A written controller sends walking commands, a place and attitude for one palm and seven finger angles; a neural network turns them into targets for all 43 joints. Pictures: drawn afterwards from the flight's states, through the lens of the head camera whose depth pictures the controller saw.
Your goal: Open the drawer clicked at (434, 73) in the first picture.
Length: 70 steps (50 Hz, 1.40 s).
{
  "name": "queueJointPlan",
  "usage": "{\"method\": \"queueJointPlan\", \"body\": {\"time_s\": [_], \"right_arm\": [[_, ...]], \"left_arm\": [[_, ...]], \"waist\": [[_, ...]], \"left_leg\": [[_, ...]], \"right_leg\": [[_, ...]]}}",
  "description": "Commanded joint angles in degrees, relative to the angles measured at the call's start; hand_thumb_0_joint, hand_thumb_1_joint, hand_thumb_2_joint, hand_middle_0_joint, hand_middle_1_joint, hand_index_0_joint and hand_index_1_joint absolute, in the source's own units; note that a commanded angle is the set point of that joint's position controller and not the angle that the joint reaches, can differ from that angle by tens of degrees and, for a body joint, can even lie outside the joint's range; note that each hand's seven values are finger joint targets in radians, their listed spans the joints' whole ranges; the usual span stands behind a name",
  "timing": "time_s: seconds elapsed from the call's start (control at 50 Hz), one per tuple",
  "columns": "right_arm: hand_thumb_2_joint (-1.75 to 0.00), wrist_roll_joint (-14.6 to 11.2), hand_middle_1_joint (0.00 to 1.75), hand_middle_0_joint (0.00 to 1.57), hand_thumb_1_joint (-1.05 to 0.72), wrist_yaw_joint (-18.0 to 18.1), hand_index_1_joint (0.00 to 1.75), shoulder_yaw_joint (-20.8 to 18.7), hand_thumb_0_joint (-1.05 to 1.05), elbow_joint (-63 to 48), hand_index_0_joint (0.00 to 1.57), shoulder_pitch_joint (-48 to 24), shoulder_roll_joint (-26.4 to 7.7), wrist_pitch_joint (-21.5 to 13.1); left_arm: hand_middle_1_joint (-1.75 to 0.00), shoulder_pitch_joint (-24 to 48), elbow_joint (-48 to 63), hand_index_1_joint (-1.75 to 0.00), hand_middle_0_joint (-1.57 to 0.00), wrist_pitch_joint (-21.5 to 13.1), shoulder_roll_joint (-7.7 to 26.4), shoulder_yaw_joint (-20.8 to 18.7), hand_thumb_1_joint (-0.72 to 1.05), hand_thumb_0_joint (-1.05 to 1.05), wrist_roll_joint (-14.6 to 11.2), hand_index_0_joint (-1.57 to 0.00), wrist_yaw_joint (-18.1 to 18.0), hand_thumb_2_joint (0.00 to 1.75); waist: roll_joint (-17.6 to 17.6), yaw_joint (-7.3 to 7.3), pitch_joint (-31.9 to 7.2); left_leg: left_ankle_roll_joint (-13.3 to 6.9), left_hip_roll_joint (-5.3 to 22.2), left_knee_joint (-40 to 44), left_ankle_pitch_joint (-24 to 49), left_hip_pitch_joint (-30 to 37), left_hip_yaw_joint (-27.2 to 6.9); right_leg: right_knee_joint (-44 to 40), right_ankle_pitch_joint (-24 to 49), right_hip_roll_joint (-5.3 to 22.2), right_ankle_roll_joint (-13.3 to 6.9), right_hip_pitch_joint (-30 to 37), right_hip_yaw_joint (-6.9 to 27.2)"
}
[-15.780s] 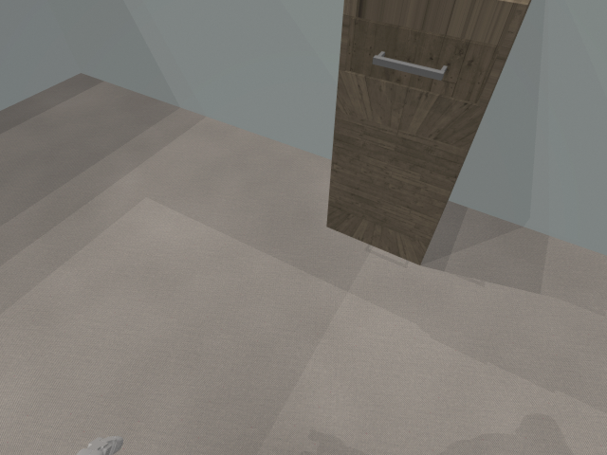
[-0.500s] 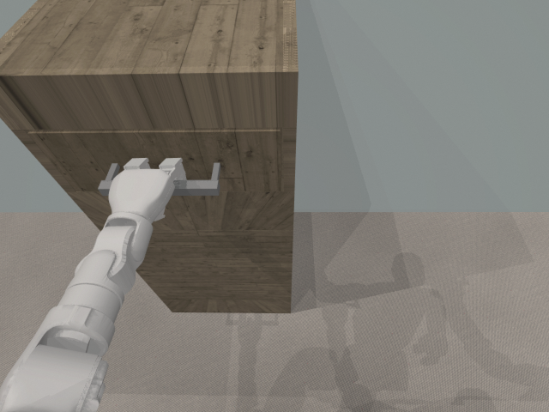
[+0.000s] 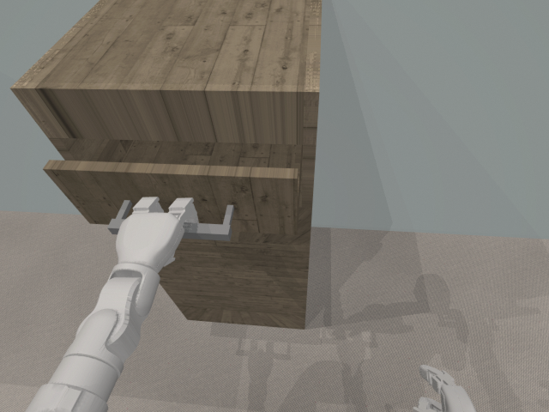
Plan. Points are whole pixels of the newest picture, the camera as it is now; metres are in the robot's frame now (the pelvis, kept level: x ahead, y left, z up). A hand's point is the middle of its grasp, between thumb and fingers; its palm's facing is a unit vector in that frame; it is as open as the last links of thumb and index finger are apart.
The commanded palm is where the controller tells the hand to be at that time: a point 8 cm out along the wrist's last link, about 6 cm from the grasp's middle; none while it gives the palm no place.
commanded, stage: pull the drawer open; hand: left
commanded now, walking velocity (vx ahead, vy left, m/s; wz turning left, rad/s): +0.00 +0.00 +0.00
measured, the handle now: (173, 219) +0.39 +0.20 +0.05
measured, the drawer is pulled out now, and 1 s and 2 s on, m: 0.07 0.20 0.30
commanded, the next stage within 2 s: open the thumb to release the handle in 2.00 s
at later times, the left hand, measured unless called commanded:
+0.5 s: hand (151, 300) +0.26 +0.20 +0.02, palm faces -0.01 -0.09 -1.00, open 5.3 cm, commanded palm +0.23 +0.21 +0.08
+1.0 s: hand (137, 343) +0.20 +0.20 +0.03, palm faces +0.00 -0.11 -0.99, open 5.4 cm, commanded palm +0.17 +0.21 +0.08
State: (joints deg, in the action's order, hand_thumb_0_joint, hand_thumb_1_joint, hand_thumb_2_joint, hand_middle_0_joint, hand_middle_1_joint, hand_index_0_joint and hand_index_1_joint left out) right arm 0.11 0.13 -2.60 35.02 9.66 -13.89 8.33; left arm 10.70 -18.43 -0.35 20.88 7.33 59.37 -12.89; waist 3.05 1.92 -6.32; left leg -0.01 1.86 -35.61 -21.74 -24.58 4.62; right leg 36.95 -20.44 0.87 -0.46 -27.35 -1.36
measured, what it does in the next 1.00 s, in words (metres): stands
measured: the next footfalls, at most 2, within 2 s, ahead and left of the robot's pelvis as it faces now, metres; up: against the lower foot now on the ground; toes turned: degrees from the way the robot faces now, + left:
none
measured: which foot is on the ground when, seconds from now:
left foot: down 0.00-1.00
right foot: down 0.00-1.00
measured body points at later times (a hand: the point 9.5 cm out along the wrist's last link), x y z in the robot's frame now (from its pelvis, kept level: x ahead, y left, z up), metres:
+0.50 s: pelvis -0.01 -0.01 +0.00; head +0.03 -0.05 +0.45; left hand +0.26 +0.21 +0.08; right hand +0.18 -0.24 -0.12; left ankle -0.05 +0.12 -0.72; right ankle -0.03 -0.11 -0.72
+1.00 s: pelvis -0.02 -0.01 +0.00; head +0.01 -0.05 +0.44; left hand +0.20 +0.21 +0.08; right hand +0.18 -0.23 -0.11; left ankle -0.05 +0.12 -0.72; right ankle -0.03 -0.11 -0.72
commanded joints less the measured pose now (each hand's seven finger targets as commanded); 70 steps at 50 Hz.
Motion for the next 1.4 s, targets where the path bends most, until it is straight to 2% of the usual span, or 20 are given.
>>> {"method": "queueJointPlan", "body": {"time_s": [0.0,0.02,0.06,0.2,0.22,0.28,0.32,0.48,0.52,0.56,0.62,0.68,0.72,0.9,0.94,1.02,1.12,1.2,1.28,1.38], "right_arm": [[-0.90,0.3,0.30,0.20,-0.90,0.5,0.30,-2.3,0.00,-7.2,0.20,-2.4,-6.6,-2.6],[-0.90,0.3,0.30,0.20,-0.90,0.4,0.30,-2.1,0.00,-7.7,0.20,-2.9,-6.3,-2.9],[-0.90,0.4,0.30,0.20,-0.90,0.3,0.30,-1.9,0.00,-7.7,0.20,-3.5,-6.2,-3.2],[-0.90,0.9,0.30,0.20,-0.90,0.1,0.30,-1.8,0.00,-7.9,0.20,-5.2,-5.9,-3.9],[-0.90,0.9,0.30,0.20,-0.90,0.0,0.30,-1.7,0.00,-8.1,0.20,-5.4,-5.7,-4.0],[-0.90,1.0,0.30,0.20,-0.90,-0.1,0.30,-1.7,0.00,-8.2,0.20,-6.1,-5.5,-4.4],[-0.90,1.1,0.30,0.20,-0.90,0.2,0.30,-1.6,0.00,-7.8,0.20,-6.3,-5.7,-4.4],[-0.90,1.3,0.30,0.20,-0.90,0.3,0.30,-1.3,0.00,-7.9,0.20,-7.6,-5.2,-4.9],[-0.90,1.5,0.30,0.20,-0.90,0.3,0.30,-1.3,0.00,-8.3,0.20,-7.7,-5.2,-5.0],[-0.90,1.5,0.30,0.20,-0.90,0.1,0.30,-1.3,0.00,-8.5,0.20,-8.2,-4.9,-5.3],[-0.90,1.6,0.30,0.20,-0.90,-0.2,0.30,-1.2,0.00,-9.1,0.20,-8.7,-4.8,-5.5],[-0.90,1.8,0.30,0.20,-0.90,-0.3,0.30,-0.9,0.00,-9.5,0.20,-9.2,-4.6,-5.8],[-0.90,1.8,0.30,0.20,-0.90,-0.2,0.30,-0.8,0.00,-9.3,0.20,-9.5,-4.7,-5.7],[-0.90,2.0,0.30,0.20,-0.90,-0.2,0.30,-0.6,0.00,-9.6,0.20,-10.1,-4.4,-5.9],[-0.90,2.0,0.30,0.20,-0.90,-0.1,0.30,-0.6,0.00,-9.6,0.20,-10.1,-4.2,-5.9],[-0.90,2.0,0.30,0.20,-0.90,-0.1,0.30,-0.4,0.00,-9.8,0.20,-10.2,-4.1,-5.7],[-0.90,2.0,0.30,0.20,-0.90,-0.5,0.30,-0.4,0.00,-10.7,0.20,-10.2,-3.9,-5.8],[-0.90,2.0,0.30,0.20,-0.90,-0.9,0.30,-0.3,0.00,-11.2,0.20,-10.3,-4.2,-5.6],[-0.90,2.3,0.30,0.20,-0.90,-1.2,0.30,-0.2,0.00,-11.9,0.20,-9.7,-4.2,-5.7],[-0.90,2.3,0.30,0.20,-0.90,-1.8,0.30,-0.2,0.00,-12.7,0.20,-9.4,-4.4,-5.4]], "left_arm": [[-1.35,4.7,13.5,-1.35,-0.40,-0.1,12.5,-9.7,0.90,0.00,-1.0,-0.40,-1.9,0.90],[-1.35,3.4,15.2,-1.35,-0.40,-0.3,10.7,-8.1,0.90,0.00,-1.3,-0.40,-1.8,0.90],[-1.35,0.7,15.8,-1.35,-0.40,-0.6,11.3,-9.3,0.90,0.00,-1.7,-0.40,-1.9,0.90],[-1.35,-3.2,21.7,-1.35,-0.40,-0.9,12.1,-10.5,0.90,0.00,-0.9,-0.40,-3.4,0.90],[-1.35,-3.4,23.1,-1.35,-0.40,-0.9,10.7,-9.1,0.90,0.00,-1.0,-0.40,-3.5,0.90],[-1.35,-5.9,24.6,-1.35,-0.40,-0.7,10.0,-8.8,0.90,0.00,-1.3,-0.40,-4.0,0.90],[-1.35,-5.4,24.4,-1.35,-0.40,-0.6,12.0,-10.6,0.90,0.00,-1.0,-0.40,-4.3,0.90],[-1.35,-7.1,26.4,-1.35,-0.40,-0.9,9.1,-7.7,0.90,0.00,-1.0,-0.40,-4.3,0.90],[-1.35,-8.3,27.9,-1.35,-0.40,-1.1,10.6,-9.1,0.90,0.00,-0.9,-0.40,-4.4,0.90],[-1.35,-10.0,28.5,-1.35,-0.40,-1.2,8.7,-7.7,0.90,0.00,-1.0,-0.40,-4.3,0.90],[-1.35,-13.7,31.0,-1.35,-0.40,-1.6,8.4,-7.8,0.90,0.00,-1.3,-0.40,-4.3,0.90],[-1.35,-16.5,32.4,-1.35,-0.40,-1.8,8.0,-7.8,0.90,0.00,-1.4,-0.40,-4.4,0.90],[-1.35,-17.3,32.0,-1.35,-0.40,-1.8,10.2,-10.0,0.90,0.00,-1.1,-0.40,-4.6,0.90],[-1.35,-22.8,35.6,-1.35,-0.40,-2.3,11.0,-11.8,0.90,0.00,-1.2,-0.40,-5.7,0.90],[-1.35,-25.2,35.9,-1.35,-0.40,-2.4,12.1,-13.6,0.90,0.00,-1.4,-0.40,-6.1,0.90],[-1.35,-25.4,37.2,-1.35,-0.40,-2.5,12.0,-13.6,0.90,0.00,-1.3,-0.40,-6.7,0.90],[-1.35,-33.1,40.3,-1.35,-0.40,-2.7,11.1,-13.9,0.90,0.00,-2.0,-0.40,-7.4,0.90],[-1.35,-34.9,41.3,-1.35,-0.40,-2.4,10.8,-13.7,0.90,0.00,-2.1,-0.40,-7.8,0.90],[-1.35,-39.7,43.6,-1.35,-0.40,-2.6,10.5,-13.9,0.90,0.00,-2.4,-0.40,-8.4,0.90],[-1.35,-43.2,45.6,-1.35,-0.40,-2.6,10.3,-13.9,0.90,0.00,-2.4,-0.40,-9.2,0.90]], "waist": [[-3.9,2.03,-18.0],[-3.5,1.82,-17.7],[-5.0,1.87,-15.8],[-2.9,2.29,-15.8],[-2.2,1.99,-15.6],[-3.0,1.97,-14.9],[-4.5,1.98,-14.1],[-3.6,1.67,-11.7],[-3.1,2.37,-13.3],[-3.3,2.32,-12.1],[-2.9,2.90,-13.1],[-3.0,3.08,-11.4],[-4.2,3.07,-10.1],[-2.1,3.46,-9.0],[-3.2,3.90,-9.2],[-3.1,3.58,-8.8],[-1.4,4.38,-10.2],[-2.7,3.88,-8.0],[-3.6,4.23,-9.3],[-2.3,4.08,-8.3]], "left_leg": [[-1.6,-2.5,0.3,35.7,8.3,-0.6],[-1.6,-2.7,0.4,34.6,8.1,-0.6],[-1.6,-2.6,0.5,33.1,7.2,-0.4],[-1.3,-2.8,0.3,31.4,7.6,-0.5],[-1.3,-2.8,0.2,31.0,7.9,-0.6],[-1.3,-2.8,0.2,29.1,8.0,-0.7],[-1.3,-2.9,0.5,26.9,7.0,-0.6],[-1.3,-3.0,0.7,23.6,7.3,-0.8],[-1.3,-3.0,0.9,23.4,7.6,-1.0],[-1.2,-3.0,0.8,23.2,7.4,-1.0],[-1.2,-2.9,0.8,23.6,7.6,-1.1],[-1.2,-3.0,0.9,22.2,6.9,-1.1],[-1.2,-3.0,1.1,20.5,6.2,-1.0],[-0.8,-3.0,0.7,19.1,5.9,-1.1],[-1.0,-3.0,0.6,18.0,5.7,-1.0],[-1.0,-3.0,0.2,17.0,5.3,-1.2],[-0.7,-2.9,-0.5,19.7,5.6,-1.1],[-0.6,-2.5,-0.8,18.0,4.8,-1.5],[-0.7,-2.6,-1.9,19.3,4.3,-1.4],[-0.5,-2.3,-2.8,18.6,3.9,-1.6]], "right_leg": [[-0.6,34.6,-1.8,-1.5,14.2,0.2],[-0.7,34.7,-1.6,-1.3,14.1,0.1],[-0.9,34.5,-1.7,-1.1,13.9,0.1],[-0.6,32.7,-1.6,-1.4,13.4,0.6],[-0.6,32.3,-1.5,-1.4,12.8,0.4],[-0.8,30.2,-1.6,-1.3,12.0,0.3],[-1.0,29.5,-1.5,-1.3,12.3,0.7],[-1.5,24.7,-1.6,-1.4,9.9,0.5],[-1.4,24.1,-1.5,-1.5,10.9,0.6],[-1.4,23.9,-1.5,-1.5,10.2,0.5],[-1.1,23.9,-1.4,-1.5,11.0,0.7],[-1.3,22.9,-1.4,-1.5,10.4,0.7],[-1.7,21.5,-1.4,-1.4,10.0,1.1],[-1.6,20.8,-1.3,-1.6,9.3,1.8],[-1.7,19.8,-1.3,-1.5,9.5,1.7],[-1.6,18.8,-1.2,-1.5,8.5,2.0],[-0.5,22.2,-1.2,-1.6,9.1,2.0],[-0.6,18.6,-1.6,-1.6,6.7,2.0],[0.4,22.3,-1.2,-1.4,7.2,2.6],[1.0,19.3,-1.4,-1.5,4.6,2.7]]}}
